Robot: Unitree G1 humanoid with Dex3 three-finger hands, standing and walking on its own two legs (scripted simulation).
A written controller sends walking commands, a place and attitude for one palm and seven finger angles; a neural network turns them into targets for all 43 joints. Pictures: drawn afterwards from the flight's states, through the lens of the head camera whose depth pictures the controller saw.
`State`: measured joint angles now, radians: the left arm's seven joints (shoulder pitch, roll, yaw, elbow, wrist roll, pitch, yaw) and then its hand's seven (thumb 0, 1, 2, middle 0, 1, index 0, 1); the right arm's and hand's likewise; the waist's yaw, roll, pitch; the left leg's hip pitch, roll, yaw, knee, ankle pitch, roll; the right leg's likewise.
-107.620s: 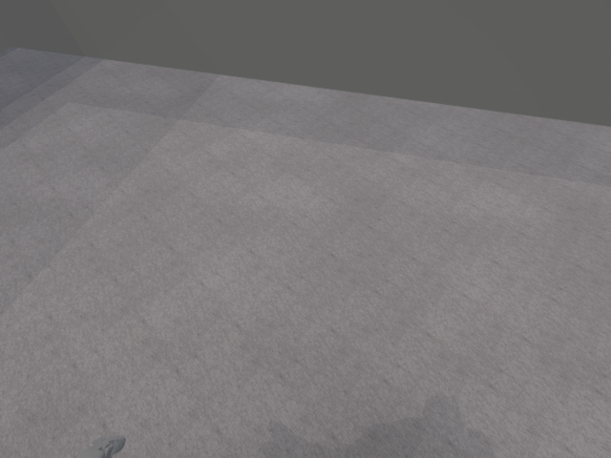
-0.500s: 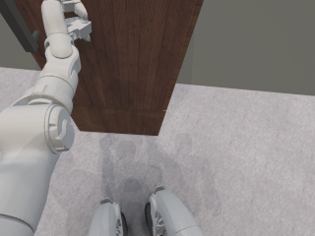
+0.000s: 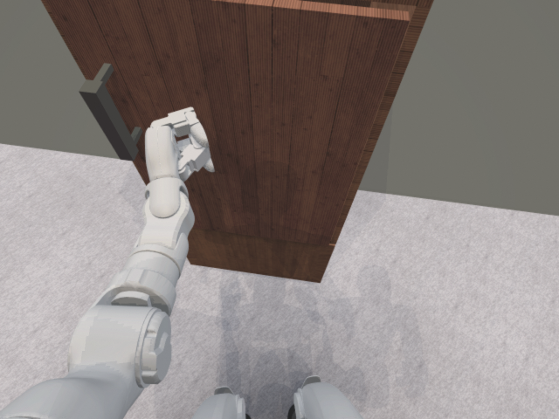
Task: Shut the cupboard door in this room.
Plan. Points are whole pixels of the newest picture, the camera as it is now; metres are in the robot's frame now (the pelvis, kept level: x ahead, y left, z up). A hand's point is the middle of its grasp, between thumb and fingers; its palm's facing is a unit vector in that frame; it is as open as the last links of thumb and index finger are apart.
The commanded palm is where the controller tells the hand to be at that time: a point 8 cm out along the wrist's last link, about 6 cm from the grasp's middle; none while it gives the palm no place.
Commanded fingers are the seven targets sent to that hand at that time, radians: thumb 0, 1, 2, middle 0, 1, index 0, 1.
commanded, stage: draw the hand back to the body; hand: left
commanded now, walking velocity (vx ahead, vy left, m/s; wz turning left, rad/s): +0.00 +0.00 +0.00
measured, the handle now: (118, 114) +0.56 +0.20 +0.08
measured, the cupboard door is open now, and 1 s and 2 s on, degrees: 0 0 0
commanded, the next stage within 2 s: step back with the hand held close in 1.70 s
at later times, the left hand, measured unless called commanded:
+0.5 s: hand (138, 189) +0.38 +0.13 +0.13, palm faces +0.07 -1.00 -0.04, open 3.1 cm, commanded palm +0.35 +0.18 +0.14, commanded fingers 0.00 0.90 0.90 -1.30 -1.50 -1.30 -1.50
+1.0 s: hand out of the picture +0.25 +0.22 +0.18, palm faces +0.25 -0.93 -0.27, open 3.8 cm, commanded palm +0.21 +0.27 +0.21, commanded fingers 0.00 0.90 0.90 -0.61 -0.75 -0.61 -0.75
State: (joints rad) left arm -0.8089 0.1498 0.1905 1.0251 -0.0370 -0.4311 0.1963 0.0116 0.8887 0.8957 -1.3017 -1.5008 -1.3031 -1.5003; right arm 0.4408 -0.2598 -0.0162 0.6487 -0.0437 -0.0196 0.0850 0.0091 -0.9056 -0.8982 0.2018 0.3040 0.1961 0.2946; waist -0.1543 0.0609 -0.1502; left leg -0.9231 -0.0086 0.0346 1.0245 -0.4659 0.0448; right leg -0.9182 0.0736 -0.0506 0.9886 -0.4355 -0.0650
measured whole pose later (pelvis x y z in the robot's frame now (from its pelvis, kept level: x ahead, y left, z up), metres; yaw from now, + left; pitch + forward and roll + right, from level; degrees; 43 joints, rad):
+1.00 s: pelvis +0.00 +0.01 +0.07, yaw +2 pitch -4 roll +0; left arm 0.19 0.28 0.09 -0.08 -0.08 -0.03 0.07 0.02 0.90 0.90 -0.88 -1.03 -0.88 -1.03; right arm 0.20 -0.23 0.07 0.58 0.05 0.03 -0.07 0.01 -0.90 -0.90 0.20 0.30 0.20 0.29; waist 0.03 0.08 -0.01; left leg -0.15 -0.06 0.00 0.47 -0.25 0.06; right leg -0.15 0.03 -0.04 0.46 -0.24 -0.04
